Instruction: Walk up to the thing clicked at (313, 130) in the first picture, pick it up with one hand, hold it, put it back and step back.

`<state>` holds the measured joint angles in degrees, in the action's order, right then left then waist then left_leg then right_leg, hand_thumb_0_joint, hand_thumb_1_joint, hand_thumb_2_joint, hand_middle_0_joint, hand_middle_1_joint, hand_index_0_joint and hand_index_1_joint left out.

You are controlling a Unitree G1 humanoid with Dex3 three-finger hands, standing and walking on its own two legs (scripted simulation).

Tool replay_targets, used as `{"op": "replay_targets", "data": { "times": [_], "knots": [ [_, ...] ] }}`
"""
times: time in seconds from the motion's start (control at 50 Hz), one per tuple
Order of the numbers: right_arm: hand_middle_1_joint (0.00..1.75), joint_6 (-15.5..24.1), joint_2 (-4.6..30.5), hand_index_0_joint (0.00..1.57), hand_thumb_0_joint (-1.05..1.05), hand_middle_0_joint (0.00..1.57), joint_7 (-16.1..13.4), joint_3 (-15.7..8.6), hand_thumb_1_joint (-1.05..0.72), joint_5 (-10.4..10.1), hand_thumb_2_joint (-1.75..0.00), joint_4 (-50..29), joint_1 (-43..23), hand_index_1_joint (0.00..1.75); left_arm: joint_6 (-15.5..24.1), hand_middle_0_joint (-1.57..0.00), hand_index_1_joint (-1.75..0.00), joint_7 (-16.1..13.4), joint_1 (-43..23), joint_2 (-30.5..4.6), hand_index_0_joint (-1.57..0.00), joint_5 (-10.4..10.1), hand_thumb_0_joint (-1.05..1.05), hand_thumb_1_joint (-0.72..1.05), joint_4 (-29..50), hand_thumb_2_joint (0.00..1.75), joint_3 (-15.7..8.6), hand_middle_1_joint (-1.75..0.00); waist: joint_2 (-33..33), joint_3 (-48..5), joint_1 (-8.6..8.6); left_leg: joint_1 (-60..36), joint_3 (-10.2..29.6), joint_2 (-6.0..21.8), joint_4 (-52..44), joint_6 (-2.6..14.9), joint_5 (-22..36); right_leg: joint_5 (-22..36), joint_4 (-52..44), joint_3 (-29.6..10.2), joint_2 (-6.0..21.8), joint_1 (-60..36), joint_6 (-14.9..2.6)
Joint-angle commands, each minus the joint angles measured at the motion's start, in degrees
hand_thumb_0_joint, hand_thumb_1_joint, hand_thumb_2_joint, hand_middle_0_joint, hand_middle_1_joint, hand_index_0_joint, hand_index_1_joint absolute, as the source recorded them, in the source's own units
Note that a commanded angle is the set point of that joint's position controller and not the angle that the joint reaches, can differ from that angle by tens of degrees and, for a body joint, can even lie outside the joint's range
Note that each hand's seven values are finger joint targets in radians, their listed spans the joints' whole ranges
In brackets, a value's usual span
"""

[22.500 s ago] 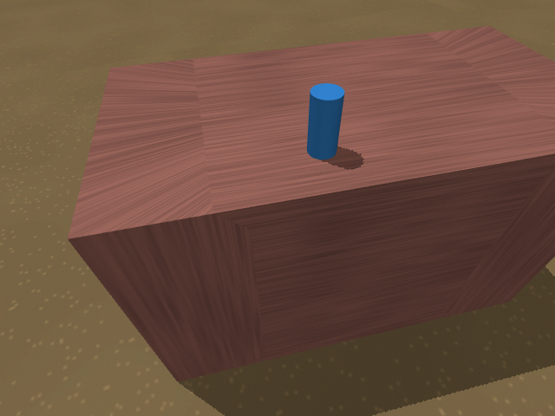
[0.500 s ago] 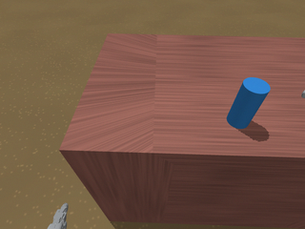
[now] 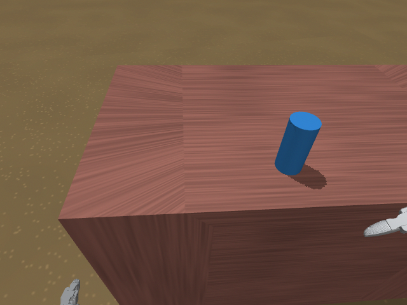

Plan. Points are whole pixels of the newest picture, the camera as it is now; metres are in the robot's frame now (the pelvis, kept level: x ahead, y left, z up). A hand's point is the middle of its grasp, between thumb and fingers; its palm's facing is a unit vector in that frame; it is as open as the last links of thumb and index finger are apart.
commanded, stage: sink last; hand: right
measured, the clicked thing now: (295, 144) +0.44 -0.22 +0.10
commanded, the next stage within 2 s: home in 0.62 s
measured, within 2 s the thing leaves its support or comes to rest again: neither
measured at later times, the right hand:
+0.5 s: hand out of the picture +0.15 -0.23 +0.21, palm faces +0.46 +0.76 -0.46, open 17.5 cm
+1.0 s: hand (361, 263) +0.17 -0.22 +0.11, palm faces +0.31 +0.89 -0.32, open 17.5 cm
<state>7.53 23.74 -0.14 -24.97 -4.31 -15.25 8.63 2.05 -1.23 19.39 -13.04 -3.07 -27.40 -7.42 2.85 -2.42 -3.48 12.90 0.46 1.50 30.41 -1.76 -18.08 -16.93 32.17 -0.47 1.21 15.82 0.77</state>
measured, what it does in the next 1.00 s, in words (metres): stands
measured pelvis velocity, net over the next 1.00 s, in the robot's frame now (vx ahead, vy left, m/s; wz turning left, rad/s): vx -0.02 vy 0.01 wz -0.01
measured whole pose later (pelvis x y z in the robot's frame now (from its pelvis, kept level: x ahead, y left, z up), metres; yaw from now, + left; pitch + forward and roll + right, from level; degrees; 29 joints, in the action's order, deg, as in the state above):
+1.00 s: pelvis -0.02 +0.01 +0.01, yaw -1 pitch -3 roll +0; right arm 18.8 14.4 0.2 -15.5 -3.1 -11.0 27.1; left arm 6.7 -2.5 14.1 -9.9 -1.4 -33.5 -4.7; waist 0.8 2.8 -2.6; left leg 8.8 -0.2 1.5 26.8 -0.9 -15.2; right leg -12.2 25.5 -1.0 1.2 10.5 1.6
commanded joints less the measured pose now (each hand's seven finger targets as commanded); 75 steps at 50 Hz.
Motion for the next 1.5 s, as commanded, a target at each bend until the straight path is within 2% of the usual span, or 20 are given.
{"op": "replay_targets", "data": {
  "times": [0.0, 0.08, 0.12, 0.18, 0.24, 0.3, 0.42, 0.48, 0.54, 0.68, 0.76, 0.9, 0.98, 1.04, 1.22, 1.36, 1.38, 1.4, 1.42, 1.48],
  "knots": [
    [0.06, 5.3, 9.9, 0.05, 0.00, 0.06, -1.6, -4.4, 0.56, -0.6, -0.05, -18.4, -2.1, 0.06, 3.6, -0.05, -0.05, -1.3, -5.0, -7.6, -0.06, 0.4, 0.00, -0.50, 9.8, 0.04, -3.6, -0.05, 2.1, -3.8, 0.82, -0.7, -3.9, -2.1, -3.9, 2.12, 11.1, 13.4, -6.1, 2.3, -0.6, -4.8, -0.70],
    [0.06, 6.7, 7.6, 0.05, 0.00, 0.06, -1.3, -5.0, 0.55, -0.9, -0.05, -20.2, 11.7, 0.06, 3.8, -0.05, -0.05, -1.3, -2.9, -7.8, -0.06, 0.5, 0.00, -0.49, 13.5, 0.03, -4.4, -0.06, -2.3, -2.1, 0.34, -1.7, -4.1, -1.5, -4.9, 1.46, 10.8, 12.6, -6.2, 2.7, -1.3, -4.2, -1.34],
    [0.06, 8.1, 5.1, 0.05, 0.00, 0.05, -0.7, -2.4, 0.55, -1.4, -0.05, -26.0, 10.0, 0.06, 4.1, -0.06, -0.05, -1.3, -2.1, -7.7, -0.06, 0.4, 0.00, -0.49, 12.3, 0.03, -5.4, -0.06, -1.0, -2.2, 1.15, -0.7, -3.7, -1.1, -4.9, 1.24, 12.0, 13.1, -6.0, 3.1, -1.6, -5.5, -1.40],
    [0.06, 8.6, 6.2, 0.05, 0.00, 0.05, -1.0, -4.2, 0.56, -1.1, -0.05, -22.7, 11.5, 0.06, 4.8, -0.05, -0.05, -1.7, -3.4, -8.2, -0.06, 0.5, 0.00, -0.50, 12.8, 0.04, -6.5, -0.06, -3.1, 1.9, 1.84, 1.4, -3.4, -0.9, -6.2, 1.02, 7.4, 8.2, -7.1, 2.7, -1.8, -4.7, -1.71],
    [0.06, 9.9, 4.7, 0.05, 0.00, 0.05, -0.8, -2.3, 0.55, -0.9, -0.05, -24.8, 9.1, 0.06, 5.3, -0.06, -0.05, -1.8, -4.2, -6.3, -0.06, 1.0, 0.00, -0.50, 9.6, 0.04, -5.8, -0.06, -1.9, 3.7, 1.89, 3.1, -2.9, -0.5, -7.2, 1.14, 3.1, 4.5, -7.8, 2.6, -1.9, -4.7, -1.56],
    [0.06, 11.2, 6.3, 0.05, 0.00, 0.05, -1.1, -4.7, 0.55, -0.8, -0.05, -21.6, 10.3, 0.06, 6.0, -0.06, -0.05, -1.8, -4.8, -4.9, -0.06, 1.3, 0.00, -0.51, 5.6, 0.04, -5.0, -0.05, -1.8, 5.7, 0.63, 4.3, -1.8, 0.3, -9.1, 1.20, -2.3, 1.6, -7.7, 2.7, -2.6, -3.2, -1.36],
    [0.06, 14.2, 9.9, 0.05, 0.00, 0.05, -1.7, -8.7, 0.57, -0.3, -0.05, -18.0, 10.7, 0.06, 7.6, -0.05, -0.05, -2.0, -9.0, -5.6, -0.05, 1.9, 0.00, -0.52, 5.8, 0.05, -4.5, -0.05, -1.5, 2.2, -0.67, 0.8, -1.4, 0.6, -9.3, 1.14, -0.3, 4.0, -7.7, 2.6, -2.8, -3.9, -1.22],
    [0.06, 15.5, 9.8, 0.05, 0.00, 0.05, -1.9, -8.4, 0.55, -0.3, -0.05, -20.3, 7.2, 0.06, 8.2, -0.05, -0.06, -2.3, -9.5, -6.6, -0.05, 2.1, 0.00, -0.53, 4.1, 0.06, -5.7, -0.05, -0.8, 1.0, -0.01, 0.5, -1.6, 0.3, -9.1, 1.18, 2.0, 5.9, -8.1, 2.3, -2.5, -5.8, -1.16],
    [0.06, 16.1, 7.7, 0.05, 0.00, 0.05, -1.6, -7.0, 0.53, -0.1, -0.06, -16.5, 6.8, 0.06, 8.7, -0.06, -0.06, -2.1, -9.8, -4.2, -0.05, 2.0, 0.00, -0.54, 4.4, 0.07, -3.1, -0.05, -3.5, 3.3, -0.30, 0.9, -1.8, 0.0, -10.1, 1.14, 0.1, 5.2, -8.8, 2.1, -2.2, -6.2, -1.07],
    [0.06, 16.9, 8.0, 0.06, 0.00, 0.05, -0.7, -7.7, 0.51, -0.7, -0.06, -12.9, 9.6, 0.06, 8.3, -0.06, -0.06, -1.9, -6.9, -9.0, -0.05, 1.5, 0.00, -0.53, 8.1, 0.07, -7.0, -0.06, -5.5, 2.9, -0.10, -0.4, -3.3, -0.7, -10.3, 1.04, 2.9, 7.1, -10.8, 2.4, -2.0, -8.0, -1.33],
    [0.05, 16.5, 5.0, 0.05, 0.00, 0.05, -0.3, -4.2, 0.57, -0.9, -0.05, -12.3, 11.0, 0.05, 8.2, -0.12, -0.17, -1.3, -5.8, -6.2, -0.12, 0.9, 0.00, -0.29, 5.1, 0.31, -5.7, -0.17, -2.0, 4.2, 0.05, -0.8, -4.0, -1.2, -9.6, 1.42, 5.3, 7.8, -11.7, 2.4, -2.0, -7.6, -1.32],
    [0.05, 15.3, -1.7, 0.05, 0.00, 0.05, -0.2, 6.1, 0.57, 0.7, -0.04, -8.9, 15.4, 0.05, 8.0, -0.14, -0.21, -0.7, -12.8, 1.7, -0.14, 1.4, 0.00, 0.27, 2.5, 0.58, 4.5, -0.21, 1.8, 1.4, -0.66, -2.9, -3.8, -1.4, -8.5, 1.98, 8.9, 10.9, -11.0, 2.6, -1.8, -6.4, -0.97],
    [0.05, 13.4, 0.4, 0.05, 0.00, 0.05, -0.7, 5.7, 0.56, 1.5, -0.05, -2.8, 20.4, 0.05, 7.6, -0.17, -0.25, -1.3, -10.6, -4.6, -0.17, 2.2, 0.00, 0.59, 1.3, 0.74, 0.0, -0.25, 1.5, -2.1, 0.74, -4.0, -4.4, -1.7, -7.3, 2.02, 12.2, 13.9, -10.1, 2.3, -1.4, -7.4, -0.75],
    [0.05, 12.0, -0.6, 0.05, 0.00, 0.05, -0.9, 9.3, 0.58, 1.9, -0.04, -4.2, 15.9, 0.05, 7.5, -0.19, -0.28, -1.7, -11.3, -7.2, -0.19, 2.6, 0.00, 0.81, 1.3, 0.85, -2.7, -0.28, 2.2, -3.3, 2.71, -3.2, -4.4, -1.7, -7.0, 1.98, 14.4, 15.8, -9.6, 2.0, -1.1, -9.5, -0.71],
    [0.05, 6.4, -7.7, 0.05, 0.00, 0.05, -1.2, 20.4, 0.58, 3.6, -0.03, 19.5, 10.8, 0.05, 6.9, -0.20, -0.30, -2.3, -13.1, -1.0, -0.20, 2.1, 0.00, 0.90, -0.9, 0.90, 4.9, -0.30, -4.8, 0.2, 3.90, 0.9, -4.1, -1.3, -7.9, 1.61, 9.6, 10.7, -9.4, 2.2, -1.2, -7.7, -1.35],
    [0.05, 4.1, -4.2, 0.05, 0.00, 0.05, -2.1, 19.5, 0.55, 4.0, -0.05, 33.0, 3.0, 0.05, 6.2, -0.20, -0.30, -2.5, -14.3, -2.2, -0.20, 2.2, 0.00, 0.90, -1.2, 0.90, 5.7, -0.30, 0.4, -3.2, 3.29, -1.0, -2.9, -0.9, -6.3, 1.67, 13.2, 13.0, -8.0, 2.9, -1.7, -6.5, -0.94],
    [0.05, 4.3, -1.2, 0.05, 0.00, 0.05, -4.1, 13.1, 0.54, 4.0, -0.06, 32.9, 2.5, 0.05, 5.6, -0.20, -0.30, -2.6, -10.2, -7.5, -0.20, 3.3, 0.00, 0.90, -5.2, 0.90, 4.0, -0.30, 0.3, -3.5, 1.95, -1.1, -2.9, -1.6, -5.6, 2.00, 12.6, 12.0, -7.5, 2.6, -1.7, -5.9, -0.90],
    [0.06, 4.0, -5.6, 0.05, 0.00, 0.05, -3.7, 18.7, 0.52, 4.3, -0.07, 36.4, 4.0, 0.06, 5.5, -0.20, -0.30, -2.5, -10.7, -6.4, -0.20, 3.2, 0.00, 0.90, -5.0, 0.90, 4.9, -0.30, 0.4, -1.3, 3.35, -0.4, -2.7, -1.6, -5.7, 1.95, 12.1, 11.1, -7.5, 3.0, -1.8, -5.6, -0.87],
    [0.06, 3.6, -6.8, 0.05, 0.00, 0.05, -3.8, 20.0, 0.52, 4.2, -0.07, 37.1, 3.2, 0.06, 5.4, -0.20, -0.30, -2.5, -11.0, -6.0, -0.20, 3.1, 0.00, 0.90, -4.1, 0.90, 5.1, -0.30, -0.4, -2.8, 3.70, -0.6, -2.7, -1.7, -5.6, 2.03, 13.0, 11.9, -7.2, 3.0, -1.6, -5.9, -0.99],
    [0.06, 3.6, -5.1, 0.05, 0.00, 0.05, -4.9, 18.8, 0.53, 4.0, -0.06, 35.3, -0.7, 0.06, 4.7, -0.20, -0.30, -2.4, -11.5, -5.7, -0.20, 3.1, 0.00, 0.90, -3.9, 0.90, 5.3, -0.30, 2.8, -4.3, 2.54, -1.3, -2.7, -1.7, -5.1, 2.38, 13.1, 12.4, -7.1, 2.9, -1.5, -5.9, -0.52]
  ]
}}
